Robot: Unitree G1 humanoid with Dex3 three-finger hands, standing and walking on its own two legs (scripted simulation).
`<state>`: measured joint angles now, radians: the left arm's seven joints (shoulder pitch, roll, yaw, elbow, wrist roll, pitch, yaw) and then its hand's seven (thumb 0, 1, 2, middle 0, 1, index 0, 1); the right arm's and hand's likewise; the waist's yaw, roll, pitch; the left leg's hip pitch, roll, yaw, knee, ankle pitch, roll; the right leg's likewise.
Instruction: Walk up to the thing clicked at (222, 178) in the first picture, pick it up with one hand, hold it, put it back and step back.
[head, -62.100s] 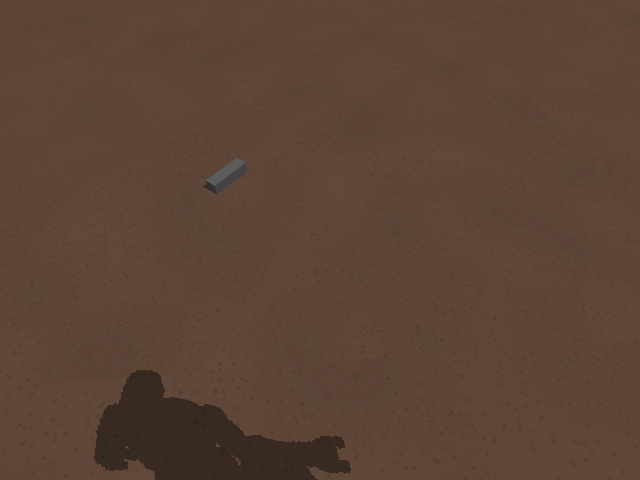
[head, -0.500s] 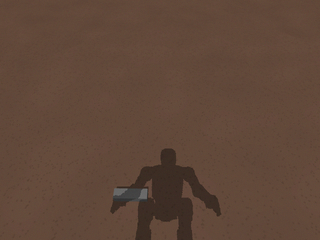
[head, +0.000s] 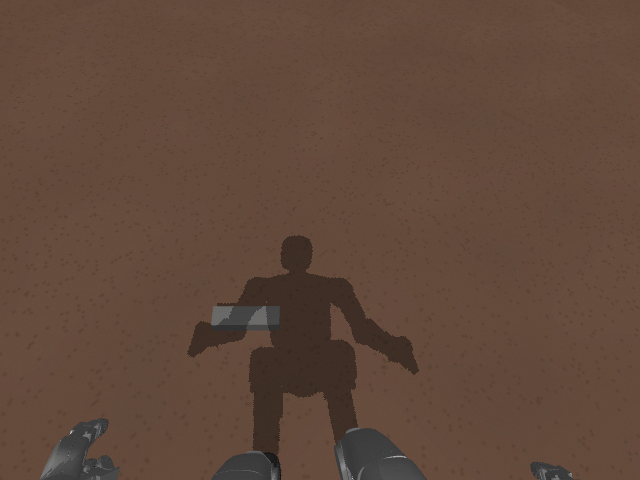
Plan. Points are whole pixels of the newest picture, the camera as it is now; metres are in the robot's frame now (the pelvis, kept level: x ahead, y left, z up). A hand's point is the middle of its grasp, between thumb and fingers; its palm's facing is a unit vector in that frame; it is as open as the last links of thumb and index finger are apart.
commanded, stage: step back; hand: left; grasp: from above
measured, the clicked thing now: (246, 318) +0.56 +0.17 -0.74
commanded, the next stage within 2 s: none
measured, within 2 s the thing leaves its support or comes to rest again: neither
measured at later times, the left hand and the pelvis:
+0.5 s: hand out of the picture -0.03 +0.23 -0.13, palm faces -0.02 -0.90 -0.43, open 7.4 cm; pelvis -0.14 -0.04 +0.00, yaw -1 degrees
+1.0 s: hand out of the picture -0.22 +0.23 -0.16, palm faces -0.01 -0.92 -0.40, open 7.4 cm; pelvis -0.31 -0.05 -0.02, yaw -2 degrees
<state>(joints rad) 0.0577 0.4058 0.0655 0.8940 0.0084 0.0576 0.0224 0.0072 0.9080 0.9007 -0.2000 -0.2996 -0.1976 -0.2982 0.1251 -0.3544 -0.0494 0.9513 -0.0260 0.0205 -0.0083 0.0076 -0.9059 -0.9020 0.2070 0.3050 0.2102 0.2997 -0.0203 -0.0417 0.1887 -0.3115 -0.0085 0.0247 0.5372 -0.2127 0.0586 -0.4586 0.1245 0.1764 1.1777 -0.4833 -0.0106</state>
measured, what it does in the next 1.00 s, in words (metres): walks backwards: right foot, then left foot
